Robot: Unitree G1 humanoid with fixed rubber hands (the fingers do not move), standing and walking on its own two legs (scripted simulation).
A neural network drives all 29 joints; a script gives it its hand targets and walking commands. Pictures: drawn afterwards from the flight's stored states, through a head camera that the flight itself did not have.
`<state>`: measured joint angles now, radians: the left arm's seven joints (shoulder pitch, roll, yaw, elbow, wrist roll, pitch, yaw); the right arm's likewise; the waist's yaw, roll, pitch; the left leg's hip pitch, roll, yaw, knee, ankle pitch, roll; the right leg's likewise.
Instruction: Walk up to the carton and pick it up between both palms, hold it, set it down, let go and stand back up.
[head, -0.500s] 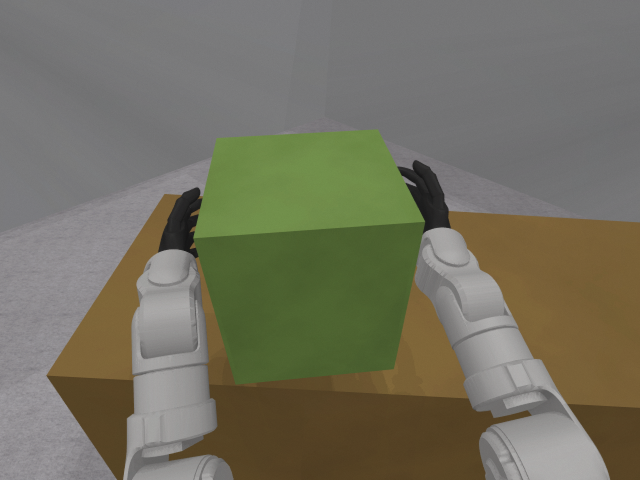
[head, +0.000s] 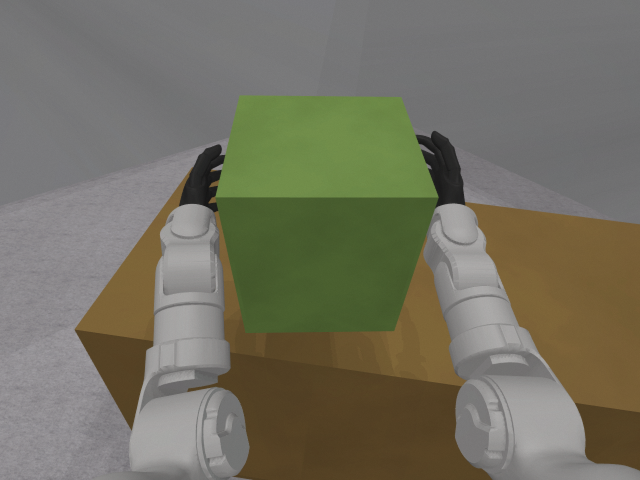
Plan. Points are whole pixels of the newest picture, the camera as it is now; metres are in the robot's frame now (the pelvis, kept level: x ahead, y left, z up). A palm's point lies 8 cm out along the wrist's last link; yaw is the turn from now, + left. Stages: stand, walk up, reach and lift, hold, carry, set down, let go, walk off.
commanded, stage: set down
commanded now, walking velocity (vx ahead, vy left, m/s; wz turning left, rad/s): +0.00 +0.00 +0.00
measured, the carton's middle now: (320, 219) +0.41 +0.02 +0.15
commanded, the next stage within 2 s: none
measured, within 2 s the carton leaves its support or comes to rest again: neither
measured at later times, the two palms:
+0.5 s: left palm (211, 228) +0.40 +0.16 +0.13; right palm (431, 217) +0.41 -0.14 +0.16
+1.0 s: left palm (227, 237) +0.41 +0.14 +0.11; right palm (441, 223) +0.41 -0.15 +0.15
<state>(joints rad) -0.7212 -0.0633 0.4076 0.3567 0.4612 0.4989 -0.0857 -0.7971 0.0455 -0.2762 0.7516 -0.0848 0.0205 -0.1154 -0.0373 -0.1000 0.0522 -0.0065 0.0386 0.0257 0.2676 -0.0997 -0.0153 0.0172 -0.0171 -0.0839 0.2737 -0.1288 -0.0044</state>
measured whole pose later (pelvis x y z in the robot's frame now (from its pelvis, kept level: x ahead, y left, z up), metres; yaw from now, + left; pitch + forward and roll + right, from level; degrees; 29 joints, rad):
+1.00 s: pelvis +0.03 +0.00 +0.00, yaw -2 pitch -4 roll +0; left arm -0.63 -0.09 0.35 0.56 0.37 0.27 0.03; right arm -0.71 0.01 -0.30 0.88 -0.09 -0.18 -0.07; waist -0.01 -0.09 0.02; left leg -0.07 0.05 0.06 0.26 -0.12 -0.02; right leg -0.04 -0.01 -0.07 0.23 -0.13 0.00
